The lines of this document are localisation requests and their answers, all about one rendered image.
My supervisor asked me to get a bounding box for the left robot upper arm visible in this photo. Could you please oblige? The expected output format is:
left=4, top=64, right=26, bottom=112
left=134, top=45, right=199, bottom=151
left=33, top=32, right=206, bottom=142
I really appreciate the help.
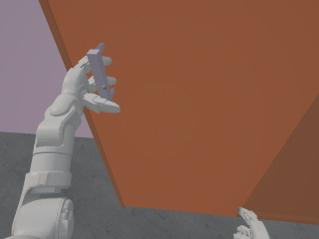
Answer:
left=4, top=197, right=74, bottom=239

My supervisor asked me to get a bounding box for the wardrobe door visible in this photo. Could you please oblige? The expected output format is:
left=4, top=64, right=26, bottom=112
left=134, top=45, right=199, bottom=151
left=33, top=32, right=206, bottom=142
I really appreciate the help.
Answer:
left=242, top=94, right=319, bottom=218
left=48, top=0, right=319, bottom=217

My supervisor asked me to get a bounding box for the robot right hand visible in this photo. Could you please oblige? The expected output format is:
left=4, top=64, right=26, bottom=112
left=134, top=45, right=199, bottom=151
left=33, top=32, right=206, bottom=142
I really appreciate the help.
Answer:
left=233, top=207, right=271, bottom=239

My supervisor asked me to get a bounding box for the handle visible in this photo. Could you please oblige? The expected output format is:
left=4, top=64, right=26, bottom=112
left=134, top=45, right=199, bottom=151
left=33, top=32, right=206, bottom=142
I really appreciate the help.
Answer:
left=87, top=43, right=115, bottom=102

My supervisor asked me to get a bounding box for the robot left forearm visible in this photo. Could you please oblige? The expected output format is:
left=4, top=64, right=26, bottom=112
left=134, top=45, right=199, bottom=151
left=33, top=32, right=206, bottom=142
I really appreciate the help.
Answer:
left=11, top=94, right=84, bottom=236

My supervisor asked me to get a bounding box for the robot left hand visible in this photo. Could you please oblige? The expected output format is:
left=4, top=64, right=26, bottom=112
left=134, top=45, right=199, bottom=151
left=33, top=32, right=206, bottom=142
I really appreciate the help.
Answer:
left=61, top=55, right=121, bottom=114

